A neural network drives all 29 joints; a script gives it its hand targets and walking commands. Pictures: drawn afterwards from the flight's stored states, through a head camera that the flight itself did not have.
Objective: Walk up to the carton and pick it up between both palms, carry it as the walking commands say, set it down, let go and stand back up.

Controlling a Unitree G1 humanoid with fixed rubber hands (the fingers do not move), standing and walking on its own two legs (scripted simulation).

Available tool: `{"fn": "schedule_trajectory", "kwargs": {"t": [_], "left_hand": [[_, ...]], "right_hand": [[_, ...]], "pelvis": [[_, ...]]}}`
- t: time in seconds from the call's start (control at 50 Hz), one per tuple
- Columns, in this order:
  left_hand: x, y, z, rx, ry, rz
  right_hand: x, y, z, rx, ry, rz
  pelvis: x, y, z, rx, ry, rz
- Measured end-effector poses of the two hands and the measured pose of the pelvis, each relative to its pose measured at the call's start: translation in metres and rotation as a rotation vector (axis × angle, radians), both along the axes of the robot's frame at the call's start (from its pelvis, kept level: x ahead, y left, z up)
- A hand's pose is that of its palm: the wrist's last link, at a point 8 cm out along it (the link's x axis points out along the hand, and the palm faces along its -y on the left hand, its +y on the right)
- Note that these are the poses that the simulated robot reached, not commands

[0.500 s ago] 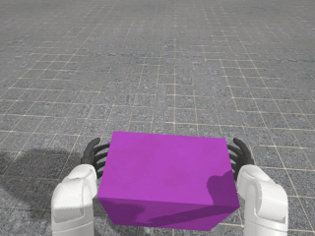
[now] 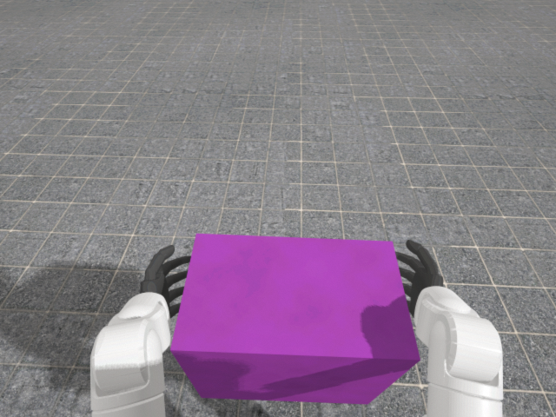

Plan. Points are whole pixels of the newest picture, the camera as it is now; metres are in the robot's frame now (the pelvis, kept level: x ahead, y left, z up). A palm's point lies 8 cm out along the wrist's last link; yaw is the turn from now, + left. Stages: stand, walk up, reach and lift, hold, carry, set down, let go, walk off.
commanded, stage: carry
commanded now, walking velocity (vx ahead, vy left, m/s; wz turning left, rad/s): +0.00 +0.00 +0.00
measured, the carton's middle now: (289, 325) +0.24 +0.00 +0.01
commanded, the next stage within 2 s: none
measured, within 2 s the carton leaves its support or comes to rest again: neither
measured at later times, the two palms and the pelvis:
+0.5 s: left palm (170, 288) +0.26 +0.16 +0.07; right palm (422, 279) +0.28 -0.19 +0.07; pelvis +0.03 -0.01 +0.01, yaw +1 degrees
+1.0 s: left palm (174, 260) +0.33 +0.18 +0.05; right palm (398, 252) +0.34 -0.17 +0.05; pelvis +0.08 +0.00 +0.01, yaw +0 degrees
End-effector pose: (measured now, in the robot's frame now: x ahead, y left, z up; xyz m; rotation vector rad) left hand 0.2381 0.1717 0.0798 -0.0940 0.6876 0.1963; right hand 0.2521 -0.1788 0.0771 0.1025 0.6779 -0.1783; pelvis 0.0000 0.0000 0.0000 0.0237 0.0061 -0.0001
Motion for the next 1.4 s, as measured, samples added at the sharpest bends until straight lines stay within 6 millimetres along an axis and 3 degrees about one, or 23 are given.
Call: {"fn": "schedule_trajectory", "kwargs": {"t": [0.1,0.2,0.28,0.54,0.94,1.12,1.22,1.4], "left_hand": [[0.004,-0.006,-0.003,-0.005,0.005,-0.031],[0.007,-0.014,-0.009,0.011,0.026,-0.025],[0.007,-0.017,-0.004,0.022,0.012,-0.019],[0.031,-0.008,-0.007,0.013,0.01,-0.01],[0.085,0.002,-0.029,0.027,0.016,-0.037],[0.101,0.009,-0.042,0.035,0.022,-0.047],[0.108,0.012,-0.036,0.039,-0.011,-0.05],[0.117,0.012,-0.045,0.046,0.0,-0.063]], "right_hand": [[-0.008,-0.006,-0.007,0.017,0.007,-0.036],[0.001,-0.014,-0.018,0.007,0.027,-0.005],[0.007,-0.015,-0.01,0.013,0.011,0.019],[0.036,-0.006,-0.007,-0.015,0.009,0.036],[0.087,0.004,-0.024,-0.059,0.015,0.042],[0.102,0.011,-0.035,-0.074,0.021,0.049],[0.107,0.014,-0.031,-0.07,-0.011,0.043],[0.112,0.013,-0.041,-0.087,0.001,0.046]], "pelvis": [[0.001,-0.003,-0.001,-0.004,0.002,0.007],[0.006,-0.011,0.0,-0.008,-0.002,0.013],[0.008,-0.014,0.003,-0.016,0.009,0.014],[0.029,-0.013,0.009,-0.019,0.035,0.015],[0.075,0.0,0.008,-0.032,0.049,0.012],[0.09,0.006,0.005,-0.035,0.053,0.009],[0.096,0.009,0.004,-0.033,0.054,0.006],[0.103,0.012,0.003,-0.034,0.047,0.004]]}}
